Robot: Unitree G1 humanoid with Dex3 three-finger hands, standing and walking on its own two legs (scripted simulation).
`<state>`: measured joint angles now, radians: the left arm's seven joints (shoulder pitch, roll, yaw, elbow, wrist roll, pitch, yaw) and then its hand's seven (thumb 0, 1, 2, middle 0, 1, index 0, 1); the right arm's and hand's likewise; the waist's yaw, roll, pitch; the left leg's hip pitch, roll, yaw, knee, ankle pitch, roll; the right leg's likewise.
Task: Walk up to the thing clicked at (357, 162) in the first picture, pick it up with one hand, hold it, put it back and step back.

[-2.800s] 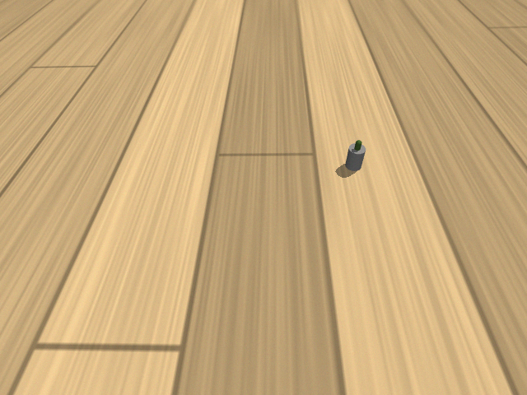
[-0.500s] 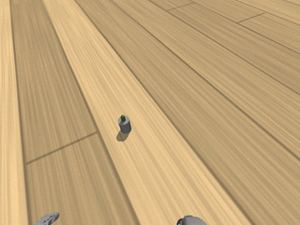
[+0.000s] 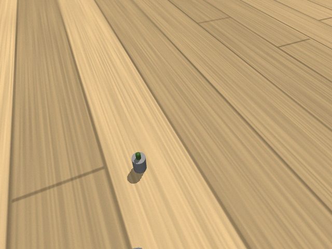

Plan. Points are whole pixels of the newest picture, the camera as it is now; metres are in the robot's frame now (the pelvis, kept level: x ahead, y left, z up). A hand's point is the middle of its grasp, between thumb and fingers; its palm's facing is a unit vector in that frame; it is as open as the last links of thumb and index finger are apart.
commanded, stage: walk up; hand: left
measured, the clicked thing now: (139, 160) +0.73 +0.21 -0.67
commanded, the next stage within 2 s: none
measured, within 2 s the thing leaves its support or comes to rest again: neither
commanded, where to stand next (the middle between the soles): +0.39 +0.00 m, yaw +1 degrees
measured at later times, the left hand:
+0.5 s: hand (94, 197) +0.28 +0.24 -0.11, palm faces -0.05 -0.91 -0.41, open 7.4 cm
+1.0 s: hand (86, 186) +0.33 +0.29 -0.15, palm faces -0.01 -0.94 -0.35, open 7.4 cm
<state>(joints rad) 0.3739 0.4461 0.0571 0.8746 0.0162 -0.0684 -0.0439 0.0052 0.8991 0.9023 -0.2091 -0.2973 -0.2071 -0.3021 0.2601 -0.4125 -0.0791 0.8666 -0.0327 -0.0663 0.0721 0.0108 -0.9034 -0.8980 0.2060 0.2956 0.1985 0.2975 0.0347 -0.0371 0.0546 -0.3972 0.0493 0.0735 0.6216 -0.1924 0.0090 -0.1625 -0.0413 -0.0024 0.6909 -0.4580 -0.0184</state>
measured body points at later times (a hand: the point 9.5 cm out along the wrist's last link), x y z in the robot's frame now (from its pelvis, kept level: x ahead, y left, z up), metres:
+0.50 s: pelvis +0.17 -0.03 +0.00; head +0.19 -0.06 +0.45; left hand +0.28 +0.29 -0.08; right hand +0.19 -0.35 -0.13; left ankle +0.09 +0.11 -0.68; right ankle +0.25 -0.13 -0.72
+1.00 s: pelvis +0.30 +0.02 +0.00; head +0.32 +0.04 +0.45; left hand +0.33 +0.33 -0.13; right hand +0.39 -0.30 -0.09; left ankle +0.37 +0.13 -0.72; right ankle +0.26 -0.12 -0.68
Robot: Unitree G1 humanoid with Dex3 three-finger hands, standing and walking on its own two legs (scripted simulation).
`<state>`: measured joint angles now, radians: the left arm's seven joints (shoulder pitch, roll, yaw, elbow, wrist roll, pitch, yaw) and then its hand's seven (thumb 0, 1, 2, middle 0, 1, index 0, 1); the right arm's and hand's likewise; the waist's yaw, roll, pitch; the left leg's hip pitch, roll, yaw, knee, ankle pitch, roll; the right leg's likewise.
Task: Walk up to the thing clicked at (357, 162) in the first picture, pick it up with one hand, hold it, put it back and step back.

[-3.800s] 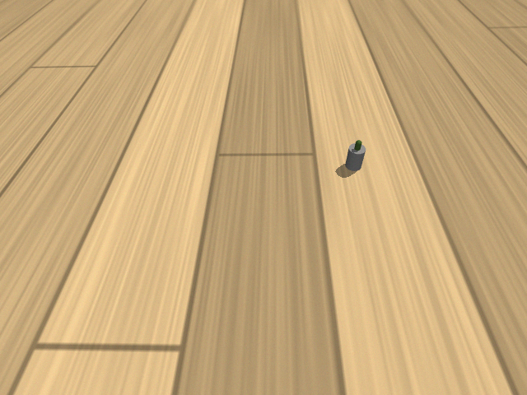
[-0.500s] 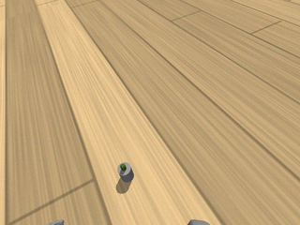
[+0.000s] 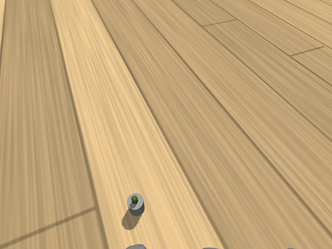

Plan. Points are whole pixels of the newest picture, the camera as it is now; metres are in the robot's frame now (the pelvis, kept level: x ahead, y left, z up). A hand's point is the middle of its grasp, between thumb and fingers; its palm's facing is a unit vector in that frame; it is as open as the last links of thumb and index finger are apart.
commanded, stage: walk up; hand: left
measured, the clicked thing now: (135, 203) +0.44 +0.18 -0.67
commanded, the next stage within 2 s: stand in 1.74 s
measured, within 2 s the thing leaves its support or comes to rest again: neither
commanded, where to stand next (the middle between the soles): +0.09 -0.02 m, yaw -1 degrees
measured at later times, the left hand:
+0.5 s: hand out of the picture +0.12 +0.24 -0.13, palm faces -0.06 -0.92 -0.39, open 7.4 cm
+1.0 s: hand (83, 245) +0.16 +0.23 -0.13, palm faces -0.05 -0.94 -0.33, open 7.4 cm
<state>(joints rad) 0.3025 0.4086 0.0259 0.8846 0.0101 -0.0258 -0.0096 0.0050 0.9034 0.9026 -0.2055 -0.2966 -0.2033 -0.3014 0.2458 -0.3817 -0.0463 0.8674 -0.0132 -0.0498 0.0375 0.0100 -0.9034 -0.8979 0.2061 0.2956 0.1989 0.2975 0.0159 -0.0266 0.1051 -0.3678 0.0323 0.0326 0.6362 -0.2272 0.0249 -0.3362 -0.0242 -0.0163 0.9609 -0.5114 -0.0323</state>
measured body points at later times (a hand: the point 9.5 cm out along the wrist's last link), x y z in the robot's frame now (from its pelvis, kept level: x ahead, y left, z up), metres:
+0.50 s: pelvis +0.03 -0.02 +0.01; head +0.05 -0.04 +0.45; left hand +0.12 +0.29 -0.11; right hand +0.10 -0.32 -0.14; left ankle +0.07 +0.11 -0.72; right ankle +0.07 -0.15 -0.72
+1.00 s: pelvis +0.06 -0.01 +0.02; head +0.06 -0.01 +0.47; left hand +0.16 +0.28 -0.11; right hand +0.13 -0.32 -0.11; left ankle +0.07 +0.11 -0.72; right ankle +0.07 -0.15 -0.72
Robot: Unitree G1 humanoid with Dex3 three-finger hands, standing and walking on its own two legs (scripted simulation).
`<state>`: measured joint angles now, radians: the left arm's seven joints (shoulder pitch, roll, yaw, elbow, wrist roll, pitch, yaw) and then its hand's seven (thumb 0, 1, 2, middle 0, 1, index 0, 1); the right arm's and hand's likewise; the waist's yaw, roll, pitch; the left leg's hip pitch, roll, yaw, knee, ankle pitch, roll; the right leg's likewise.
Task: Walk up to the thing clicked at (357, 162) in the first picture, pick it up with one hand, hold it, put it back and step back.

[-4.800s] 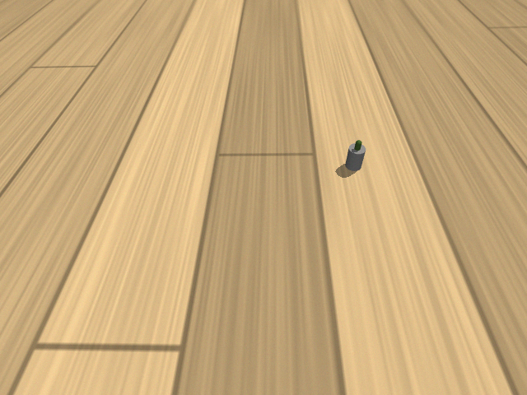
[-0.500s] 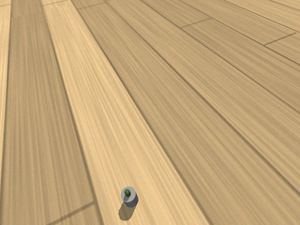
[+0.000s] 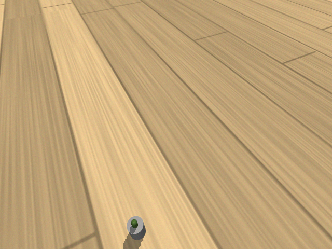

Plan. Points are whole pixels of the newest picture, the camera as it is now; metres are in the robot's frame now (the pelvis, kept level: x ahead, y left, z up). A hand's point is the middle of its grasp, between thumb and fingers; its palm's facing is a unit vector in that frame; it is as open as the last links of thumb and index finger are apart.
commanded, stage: walk up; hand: left
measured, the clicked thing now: (135, 226) +0.37 +0.20 -0.69
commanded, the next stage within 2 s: stand in 0.74 s
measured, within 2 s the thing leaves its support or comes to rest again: neither
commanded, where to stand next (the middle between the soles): +0.04 +0.00 m, yaw +1 degrees
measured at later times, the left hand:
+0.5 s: hand out of the picture +0.07 +0.25 -0.16, palm faces +0.00 -0.94 -0.33, open 7.4 cm
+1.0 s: hand out of the picture +0.09 +0.25 -0.15, palm faces -0.01 -0.94 -0.34, open 7.4 cm
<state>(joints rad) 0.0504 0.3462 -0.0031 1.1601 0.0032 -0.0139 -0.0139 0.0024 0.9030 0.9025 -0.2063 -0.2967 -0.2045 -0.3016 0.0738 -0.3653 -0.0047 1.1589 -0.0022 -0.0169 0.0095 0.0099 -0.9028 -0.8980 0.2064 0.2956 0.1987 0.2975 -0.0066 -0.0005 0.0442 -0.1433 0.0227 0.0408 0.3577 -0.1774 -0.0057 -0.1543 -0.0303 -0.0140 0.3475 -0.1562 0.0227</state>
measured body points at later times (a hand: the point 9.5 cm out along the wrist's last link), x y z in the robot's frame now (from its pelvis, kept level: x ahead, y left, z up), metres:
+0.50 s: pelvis +0.01 +0.00 +0.00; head +0.01 +0.00 +0.45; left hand +0.08 +0.30 -0.13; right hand +0.09 -0.30 -0.13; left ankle +0.01 +0.12 -0.75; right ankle +0.02 -0.13 -0.75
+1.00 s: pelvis +0.01 +0.00 +0.00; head +0.01 -0.01 +0.45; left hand +0.09 +0.30 -0.13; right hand +0.09 -0.30 -0.13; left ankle +0.01 +0.12 -0.75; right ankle +0.02 -0.13 -0.75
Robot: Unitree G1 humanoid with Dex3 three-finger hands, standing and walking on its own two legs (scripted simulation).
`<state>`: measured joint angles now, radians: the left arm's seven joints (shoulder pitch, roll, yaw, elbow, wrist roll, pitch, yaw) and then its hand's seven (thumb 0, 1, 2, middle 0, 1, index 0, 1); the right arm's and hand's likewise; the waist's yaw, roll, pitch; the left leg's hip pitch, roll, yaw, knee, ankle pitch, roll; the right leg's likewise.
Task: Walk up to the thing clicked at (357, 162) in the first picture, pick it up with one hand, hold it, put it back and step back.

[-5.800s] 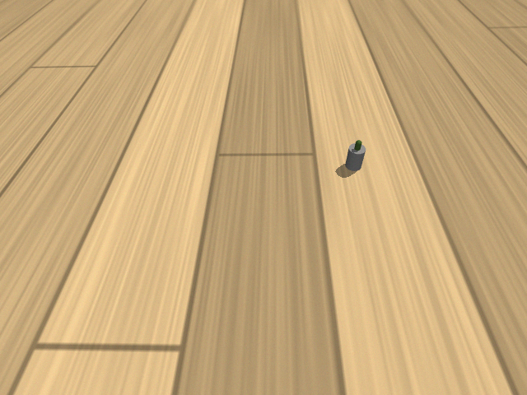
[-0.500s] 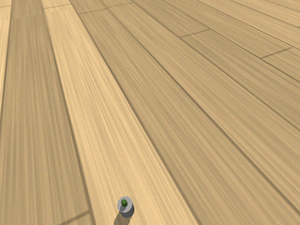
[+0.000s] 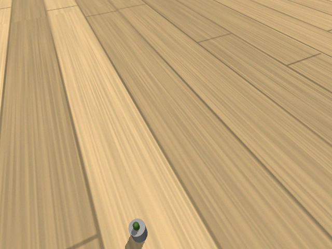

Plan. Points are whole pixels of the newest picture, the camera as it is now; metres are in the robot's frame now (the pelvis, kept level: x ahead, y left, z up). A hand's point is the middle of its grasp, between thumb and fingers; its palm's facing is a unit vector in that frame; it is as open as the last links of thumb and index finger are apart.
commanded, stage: stand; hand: left
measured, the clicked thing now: (137, 229) +0.37 +0.20 -0.70
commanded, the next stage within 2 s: go down in 1.94 s
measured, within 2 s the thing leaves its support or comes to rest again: neither
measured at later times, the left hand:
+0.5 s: hand out of the picture +0.07 +0.25 -0.16, palm faces -0.01 -0.94 -0.34, open 7.4 cm
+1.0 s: hand out of the picture +0.07 +0.24 -0.16, palm faces -0.02 -0.94 -0.34, open 7.4 cm
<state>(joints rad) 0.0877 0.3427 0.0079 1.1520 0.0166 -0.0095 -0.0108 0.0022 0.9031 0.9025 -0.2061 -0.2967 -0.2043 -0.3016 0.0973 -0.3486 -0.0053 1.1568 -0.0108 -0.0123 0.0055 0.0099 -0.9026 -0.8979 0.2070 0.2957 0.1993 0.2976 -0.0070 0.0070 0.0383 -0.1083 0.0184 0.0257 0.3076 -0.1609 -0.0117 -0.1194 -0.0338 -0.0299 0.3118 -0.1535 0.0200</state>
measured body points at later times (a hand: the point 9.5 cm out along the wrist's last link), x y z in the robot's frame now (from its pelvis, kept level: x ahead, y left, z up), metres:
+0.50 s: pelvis +0.00 -0.01 +0.00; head +0.00 -0.01 +0.45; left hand +0.07 +0.29 -0.13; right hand +0.08 -0.31 -0.14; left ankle +0.01 +0.12 -0.75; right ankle +0.01 -0.13 -0.75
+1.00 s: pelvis +0.01 -0.01 +0.00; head +0.01 -0.01 +0.45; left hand +0.07 +0.29 -0.13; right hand +0.08 -0.31 -0.14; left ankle +0.01 +0.12 -0.75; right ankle +0.01 -0.13 -0.75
